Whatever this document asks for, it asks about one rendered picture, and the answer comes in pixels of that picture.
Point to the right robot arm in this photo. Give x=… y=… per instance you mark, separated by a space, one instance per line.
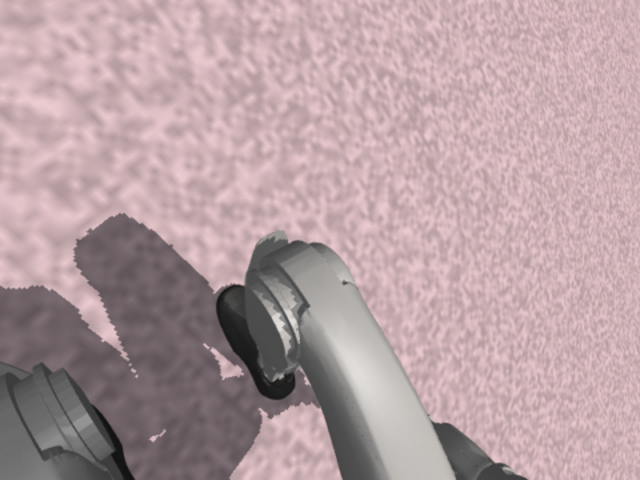
x=499 y=471

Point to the right robot hand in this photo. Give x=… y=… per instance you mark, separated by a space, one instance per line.
x=466 y=458

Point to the left robot foot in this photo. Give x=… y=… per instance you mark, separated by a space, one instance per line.
x=118 y=454

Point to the right robot foot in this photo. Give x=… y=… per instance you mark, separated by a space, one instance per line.
x=230 y=308

